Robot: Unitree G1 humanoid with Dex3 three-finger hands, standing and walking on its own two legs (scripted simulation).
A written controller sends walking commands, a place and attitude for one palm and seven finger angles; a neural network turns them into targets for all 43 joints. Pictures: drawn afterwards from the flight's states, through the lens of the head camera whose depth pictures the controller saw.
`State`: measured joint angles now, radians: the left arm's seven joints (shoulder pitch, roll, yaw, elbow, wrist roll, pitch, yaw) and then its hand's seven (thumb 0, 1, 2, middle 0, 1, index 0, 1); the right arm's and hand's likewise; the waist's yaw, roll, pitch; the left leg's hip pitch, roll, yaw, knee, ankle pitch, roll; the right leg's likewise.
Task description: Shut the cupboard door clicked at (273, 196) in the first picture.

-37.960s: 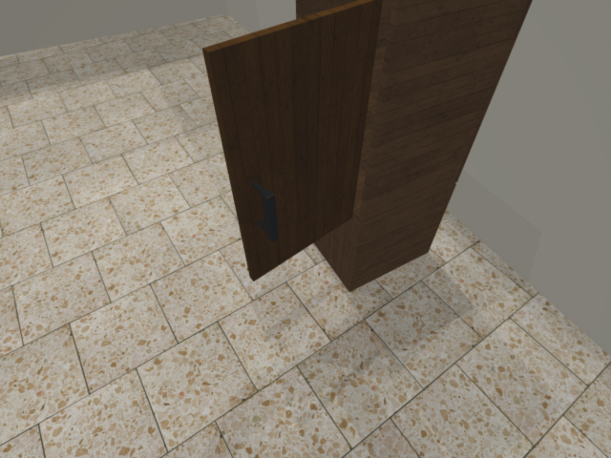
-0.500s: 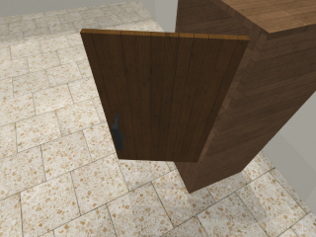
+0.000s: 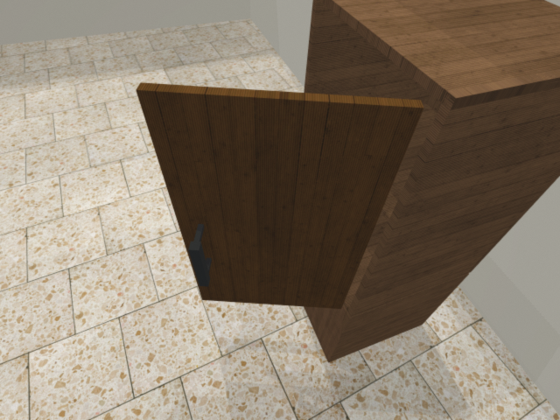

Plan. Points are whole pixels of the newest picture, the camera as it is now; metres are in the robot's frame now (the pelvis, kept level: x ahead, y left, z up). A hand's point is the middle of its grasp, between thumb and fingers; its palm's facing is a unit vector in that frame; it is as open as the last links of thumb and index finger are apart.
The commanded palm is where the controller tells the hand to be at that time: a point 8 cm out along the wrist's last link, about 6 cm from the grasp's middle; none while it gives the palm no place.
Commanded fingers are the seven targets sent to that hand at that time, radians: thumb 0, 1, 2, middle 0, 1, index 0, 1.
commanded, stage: come to a stop and stand still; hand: left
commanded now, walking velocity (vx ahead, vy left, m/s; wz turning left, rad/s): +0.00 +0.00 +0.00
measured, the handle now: (202, 256) +0.41 +0.18 -0.09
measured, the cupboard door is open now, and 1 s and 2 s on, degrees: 66 66 66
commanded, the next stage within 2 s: look again from close up in 0.42 s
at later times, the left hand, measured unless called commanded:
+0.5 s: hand out of the picture +0.02 +0.17 -0.17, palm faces -0.01 -0.97 -0.24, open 7.3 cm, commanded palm none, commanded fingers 0.00 0.90 0.90 -0.20 -0.30 -0.20 -0.30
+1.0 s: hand out of the picture +0.00 +0.13 -0.17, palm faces +0.00 -0.98 -0.20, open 7.3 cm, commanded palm none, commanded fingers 0.00 0.90 0.90 -0.20 -0.30 -0.20 -0.30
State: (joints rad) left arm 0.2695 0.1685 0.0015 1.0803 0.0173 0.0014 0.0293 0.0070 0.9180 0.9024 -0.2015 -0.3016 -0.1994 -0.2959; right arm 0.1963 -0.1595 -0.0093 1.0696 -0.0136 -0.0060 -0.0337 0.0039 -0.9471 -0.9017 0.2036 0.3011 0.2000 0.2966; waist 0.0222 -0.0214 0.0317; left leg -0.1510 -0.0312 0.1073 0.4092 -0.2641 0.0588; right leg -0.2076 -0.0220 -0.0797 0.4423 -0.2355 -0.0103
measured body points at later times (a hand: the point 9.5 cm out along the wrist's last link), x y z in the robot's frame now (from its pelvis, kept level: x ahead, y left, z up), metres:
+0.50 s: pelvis +0.01 -0.01 +0.00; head +0.02 -0.03 +0.45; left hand +0.02 +0.22 -0.15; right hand -0.01 -0.22 -0.17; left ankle -0.03 +0.07 -0.74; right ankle +0.00 -0.11 -0.74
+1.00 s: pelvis +0.02 -0.03 +0.00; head +0.03 -0.05 +0.45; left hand +0.01 +0.18 -0.16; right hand +0.01 -0.25 -0.17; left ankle -0.03 +0.07 -0.74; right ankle +0.00 -0.11 -0.74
